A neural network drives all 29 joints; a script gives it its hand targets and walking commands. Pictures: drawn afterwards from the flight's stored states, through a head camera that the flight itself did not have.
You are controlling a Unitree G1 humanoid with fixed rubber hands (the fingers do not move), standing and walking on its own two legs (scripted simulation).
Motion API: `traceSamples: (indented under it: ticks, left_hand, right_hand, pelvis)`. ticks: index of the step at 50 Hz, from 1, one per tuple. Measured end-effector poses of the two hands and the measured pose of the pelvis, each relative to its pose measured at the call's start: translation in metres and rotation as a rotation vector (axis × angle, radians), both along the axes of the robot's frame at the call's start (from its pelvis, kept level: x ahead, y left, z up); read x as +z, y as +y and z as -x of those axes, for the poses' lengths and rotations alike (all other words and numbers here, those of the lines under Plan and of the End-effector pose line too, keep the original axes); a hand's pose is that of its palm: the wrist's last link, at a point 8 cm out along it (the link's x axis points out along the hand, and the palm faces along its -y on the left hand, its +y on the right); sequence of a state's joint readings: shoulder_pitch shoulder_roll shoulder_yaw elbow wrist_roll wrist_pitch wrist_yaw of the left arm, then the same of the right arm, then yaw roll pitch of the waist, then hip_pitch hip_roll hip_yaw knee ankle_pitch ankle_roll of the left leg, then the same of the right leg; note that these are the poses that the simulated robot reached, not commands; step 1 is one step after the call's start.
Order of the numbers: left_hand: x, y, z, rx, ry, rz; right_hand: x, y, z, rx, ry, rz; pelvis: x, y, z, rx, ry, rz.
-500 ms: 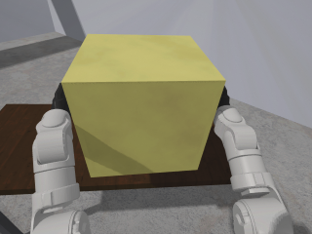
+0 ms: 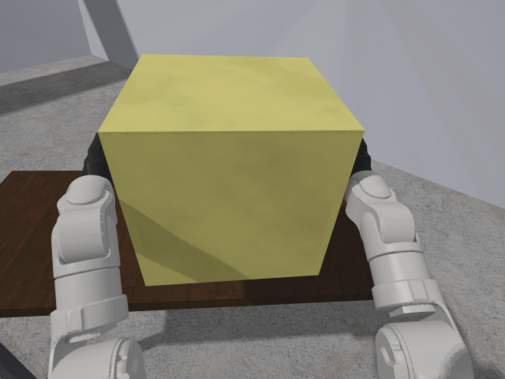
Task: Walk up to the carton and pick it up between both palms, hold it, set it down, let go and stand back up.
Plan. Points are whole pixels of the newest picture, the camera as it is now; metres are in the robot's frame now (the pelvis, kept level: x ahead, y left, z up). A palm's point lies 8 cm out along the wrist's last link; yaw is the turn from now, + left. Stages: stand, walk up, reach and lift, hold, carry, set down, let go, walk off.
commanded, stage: hold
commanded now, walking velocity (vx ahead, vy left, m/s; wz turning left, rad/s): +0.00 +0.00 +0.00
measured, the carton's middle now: (231, 165) +0.42 +0.01 +0.18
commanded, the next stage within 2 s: none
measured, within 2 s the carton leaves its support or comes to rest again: neither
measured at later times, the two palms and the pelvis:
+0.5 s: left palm (102, 180) +0.35 +0.19 +0.21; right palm (355, 174) +0.35 -0.18 +0.21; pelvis +0.00 +0.00 +0.00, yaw +0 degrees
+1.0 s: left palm (99, 181) +0.35 +0.19 +0.21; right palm (355, 173) +0.35 -0.18 +0.21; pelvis +0.00 +0.00 +0.00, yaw +0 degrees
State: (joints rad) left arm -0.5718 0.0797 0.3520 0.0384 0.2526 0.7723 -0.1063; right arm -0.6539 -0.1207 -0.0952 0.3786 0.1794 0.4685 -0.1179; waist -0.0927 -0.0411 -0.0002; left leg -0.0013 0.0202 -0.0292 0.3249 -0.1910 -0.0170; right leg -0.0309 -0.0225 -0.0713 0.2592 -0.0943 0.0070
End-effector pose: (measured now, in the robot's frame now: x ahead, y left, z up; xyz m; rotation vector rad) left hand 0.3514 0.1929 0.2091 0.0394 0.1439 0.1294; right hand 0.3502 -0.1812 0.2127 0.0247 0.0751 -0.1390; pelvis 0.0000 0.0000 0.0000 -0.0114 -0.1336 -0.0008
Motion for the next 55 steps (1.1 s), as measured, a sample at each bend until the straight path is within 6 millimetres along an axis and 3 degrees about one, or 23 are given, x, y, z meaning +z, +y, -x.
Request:
traceSamples:
  ticks: [55]
  left_hand:
    - [-0.0051,0.0020,0.0028,0.004,0.015,0.004]
  right_hand:
    - [-0.0039,0.0021,0.0014,0.002,0.012,-0.005]
  pelvis:
    - [-0.0002,0.0019,0.0007,-0.004,-0.007,0.000]
